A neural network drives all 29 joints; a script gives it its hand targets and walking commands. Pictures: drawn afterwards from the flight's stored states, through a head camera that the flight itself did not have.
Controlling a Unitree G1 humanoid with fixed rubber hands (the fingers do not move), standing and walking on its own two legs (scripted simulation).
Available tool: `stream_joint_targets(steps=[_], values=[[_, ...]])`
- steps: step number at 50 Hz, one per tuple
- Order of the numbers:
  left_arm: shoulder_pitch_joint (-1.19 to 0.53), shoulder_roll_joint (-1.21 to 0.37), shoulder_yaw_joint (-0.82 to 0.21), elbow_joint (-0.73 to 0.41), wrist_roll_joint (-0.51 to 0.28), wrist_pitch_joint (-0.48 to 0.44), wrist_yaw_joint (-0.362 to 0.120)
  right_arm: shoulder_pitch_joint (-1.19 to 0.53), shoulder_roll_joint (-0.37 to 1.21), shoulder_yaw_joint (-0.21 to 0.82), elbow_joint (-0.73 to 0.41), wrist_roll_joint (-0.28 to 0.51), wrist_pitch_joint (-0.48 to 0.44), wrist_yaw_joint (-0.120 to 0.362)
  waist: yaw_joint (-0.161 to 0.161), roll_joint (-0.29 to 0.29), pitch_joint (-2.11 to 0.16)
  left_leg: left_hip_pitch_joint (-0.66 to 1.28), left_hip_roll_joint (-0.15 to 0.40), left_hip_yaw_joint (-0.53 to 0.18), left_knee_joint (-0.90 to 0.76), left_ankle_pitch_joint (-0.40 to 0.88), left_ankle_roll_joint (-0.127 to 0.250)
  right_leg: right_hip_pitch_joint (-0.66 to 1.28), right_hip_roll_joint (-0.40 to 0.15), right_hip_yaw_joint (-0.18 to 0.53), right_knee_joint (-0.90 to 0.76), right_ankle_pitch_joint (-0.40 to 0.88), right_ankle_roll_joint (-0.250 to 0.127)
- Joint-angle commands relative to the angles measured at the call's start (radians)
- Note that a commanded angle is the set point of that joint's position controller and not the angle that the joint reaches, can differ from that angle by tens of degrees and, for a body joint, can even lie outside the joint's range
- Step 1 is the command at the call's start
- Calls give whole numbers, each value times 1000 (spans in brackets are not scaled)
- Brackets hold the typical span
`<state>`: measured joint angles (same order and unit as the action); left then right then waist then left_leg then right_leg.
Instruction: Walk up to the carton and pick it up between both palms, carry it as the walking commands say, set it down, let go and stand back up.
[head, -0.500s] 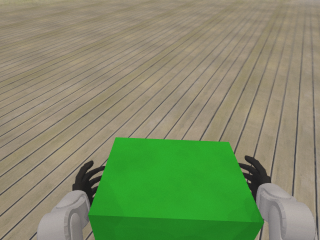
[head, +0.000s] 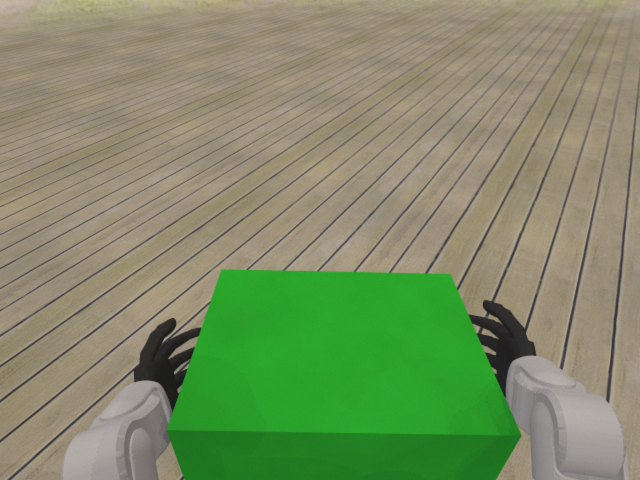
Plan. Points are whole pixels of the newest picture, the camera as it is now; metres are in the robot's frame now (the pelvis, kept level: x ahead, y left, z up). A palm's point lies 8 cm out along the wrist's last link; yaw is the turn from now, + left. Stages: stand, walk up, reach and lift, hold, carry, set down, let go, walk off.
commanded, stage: carry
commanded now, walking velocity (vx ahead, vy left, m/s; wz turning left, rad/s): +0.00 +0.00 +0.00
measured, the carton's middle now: (333, 410) +0.24 +0.02 +0.00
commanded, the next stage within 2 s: hold in 1.82 s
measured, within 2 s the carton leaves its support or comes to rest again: neither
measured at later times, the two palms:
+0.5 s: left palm (214, 375) +0.25 +0.17 +0.06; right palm (550, 400) +0.24 -0.22 +0.06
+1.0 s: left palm (236, 366) +0.28 +0.15 +0.04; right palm (553, 388) +0.26 -0.24 +0.05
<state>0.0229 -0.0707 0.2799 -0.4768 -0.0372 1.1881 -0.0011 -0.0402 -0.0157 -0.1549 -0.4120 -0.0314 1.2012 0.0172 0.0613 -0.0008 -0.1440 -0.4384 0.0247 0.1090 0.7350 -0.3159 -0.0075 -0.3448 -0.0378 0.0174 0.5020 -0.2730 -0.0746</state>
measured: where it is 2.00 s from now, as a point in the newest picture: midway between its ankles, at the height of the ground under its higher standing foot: outside the picture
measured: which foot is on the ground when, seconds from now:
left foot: up 0.00-0.02, down 0.04-1.00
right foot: down 0.00-1.00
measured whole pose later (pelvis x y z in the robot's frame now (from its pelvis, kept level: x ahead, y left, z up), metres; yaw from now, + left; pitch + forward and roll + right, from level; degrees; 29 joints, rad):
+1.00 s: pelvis +0.01 -0.03 -0.01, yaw -2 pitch +3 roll +0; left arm -0.06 -0.05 0.24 -0.19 0.03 0.94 -0.06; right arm -0.06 -0.02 -0.17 -0.19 -0.07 0.96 0.03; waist -0.01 0.00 -0.06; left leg -0.31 0.10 0.07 0.58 -0.31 -0.06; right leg -0.40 0.00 0.01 0.58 -0.23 0.00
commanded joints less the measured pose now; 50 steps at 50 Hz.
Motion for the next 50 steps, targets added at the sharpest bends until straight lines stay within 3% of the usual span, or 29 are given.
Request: stream_joint_targets(steps=[1, 2, 3, 4, 5, 6, 7, 8, 10, 11, 12, 13, 16, 17, 18, 20, 30, 32, 33, 34, 36, 37, 38, 39, 40, 43, 44, 48, 50], values=[[-524, -575, -802, 49, -186, -40, -87, -346, 687, 585, 18, 176, -98, 29, -89, 24, -135, 163, 21, -34, -287, 114, 32, 56, -36, -38, 74, 286, 0], [-482, -513, -776, 79, -157, -57, -93, -326, 653, 559, 65, 157, -106, 36, -82, -25, -137, 202, 78, -90, -288, 228, 36, 62, -68, -5, 55, 239, 27], [-488, -706, -898, -153, -259, -52, -89, -367, 827, 699, -206, 281, -90, 50, -63, 9, -162, 244, 95, -111, -349, 132, 34, 21, -52, 25, 34, 61, 17], [-479, -710, -832, -52, -236, -42, -86, -408, 794, 669, -170, 258, -74, 45, -53, 9, -110, 228, 168, -187, -394, 68, 33, -50, -20, 21, 71, -97, 35], [-527, -680, -780, -10, -194, -53, -77, -462, 755, 616, -98, 237, -79, 49, -50, 127, -42, 160, 210, -228, -431, -61, 81, -102, -2, -4, 63, -84, 48], [-555, -570, -666, 199, -90, -87, -90, -472, 679, 500, 151, 156, -125, 57, -58, 231, -45, 114, 225, -283, -445, -53, 88, -57, -1, -29, 77, -48, 68], [-589, -664, -769, 48, -152, -92, -88, -505, 766, 592, -39, 226, -138, 56, -57, 200, -34, 57, 205, -258, -467, -50, 72, -6, -2, -35, 85, -26, 72], [-627, -612, -730, 123, -116, -114, -92, -497, 721, 534, 76, 180, -159, 67, -57, 171, -41, 46, 177, -234, -471, -88, 72, 29, 6, -15, 84, -6, 64], [-583, -718, -839, -106, -203, -125, -81, -542, 812, 701, -236, 299, -167, 64, -47, 148, -119, 107, 164, -196, -426, 22, 68, 71, -20, 11, 6, 71, 46], [-561, -718, -825, -111, -199, -115, -76, -526, 829, 708, -220, 308, -149, 64, -50, 104, -123, 128, 147, -148, -371, 73, 62, 63, -13, 10, -21, 91, 39], [-556, -656, -748, 51, -136, -109, -78, -484, 766, 619, -32, 231, -147, 64, -57, 99, -151, 170, 125, -129, -340, 111, 61, 82, -22, 31, -23, 141, 35], [-492, -630, -745, 63, -132, -107, -73, -484, 761, 639, -67, 250, -147, 60, -57, 25, -164, 155, 115, -127, -340, -23, 67, 90, -17, 28, -29, 97, 33], [-471, -580, -749, 60, -120, -95, -70, -477, 701, 634, -72, 237, -133, 55, -58, 52, -117, 118, 124, -153, -393, -146, 60, 55, -19, 36, -42, 14, 33], [-491, -509, -668, 214, -59, -110, -76, -452, 635, 544, 114, 166, -147, 61, -60, 81, -100, 104, 132, -176, -418, -189, 60, 59, -13, 18, -25, 1, 43], [-463, -640, -789, -48, -165, -108, -78, -480, 773, 717, -200, 279, -140, 57, -57, -9, -93, 98, 141, -180, -405, -134, 62, 55, -19, 34, -36, 35, 30], [-519, -619, -698, 87, -116, -114, -84, -550, 752, 658, -90, 239, -144, 61, -61, -54, -69, 121, 123, -133, -338, -77, 49, 17, -20, 37, -55, 51, 25], [-521, -647, -717, 101, -125, -179, -111, -475, 782, 623, -3, 209, -211, 78, -65, -1, -228, 228, 87, -52, -207, 137, 33, 86, -54, 66, -14, 352, -10], [-546, -636, -739, 57, -132, -192, -116, -506, 772, 643, -43, 217, -224, 80, -65, -25, -187, 187, 81, -49, -214, 79, 28, 79, -63, 78, -29, 307, -14], [-509, -607, -672, 183, -79, -213, -123, -491, 739, 594, 52, 178, -246, 86, -66, -76, -224, 194, 83, -56, -207, 70, 23, 108, -58, 63, -21, 281, -13], [-506, -655, -739, 76, -129, -215, -124, -509, 776, 658, -85, 223, -251, 85, -63, -55, -233, 174, 78, -58, -183, 93, 18, 124, -69, 78, -19, 333, -19], [-495, -640, -722, 71, -125, -237, -128, -482, 792, 662, -45, 224, -261, 89, -65, -93, -226, 198, 88, -66, -209, 102, 25, 111, -55, 60, -14, 299, -18], [-526, -658, -729, 63, -130, -240, -132, -520, 784, 659, -82, 224, -267, 91, -64, -78, -231, 193, 82, -45, -199, 117, 17, 109, -62, 62, -7, 322, -11], [-568, -598, -693, 131, -106, -257, -133, -469, 756, 594, 81, 178, -278, 94, -69, -76, -231, 216, 83, -51, -193, 106, 18, 97, -56, 57, -1, 287, -24], [-522, -658, -759, 10, -143, -261, -126, -487, 785, 671, -113, 236, -289, 91, -62, -24, -270, 226, 98, -72, -213, 159, 26, 117, -52, 49, 12, 302, -18], [-513, -617, -712, 109, -106, -253, -125, -487, 750, 622, 9, 205, -283, 93, -62, 21, -239, 224, 96, -64, -214, 147, 24, 99, -46, 53, 2, 299, -17], [-474, -655, -747, 76, -116, -248, -119, -515, 754, 662, -108, 233, -284, 91, -62, 19, -222, 209, 95, -60, -215, 121, 22, 89, -49, 59, -8, 262, -13], [-447, -560, -664, 238, -39, -249, -122, -490, 696, 594, 86, 176, -284, 95, -63, 4, -217, 231, 92, -51, -212, 133, 18, 88, -46, 43, -3, 269, -10], [-480, -616, -729, 105, -104, -266, -122, -497, 750, 650, -37, 219, -295, 95, -64, -13, -184, 198, 89, -45, -210, 99, 16, 77, -56, 55, -18, 286, -6], [-532, -607, -699, 179, -80, -263, -129, -552, 746, 613, 47, 200, -297, 100, -66, -11, -124, 168, 93, -58, -240, 69, 13, 59, -46, 48, -22, 206, -1]])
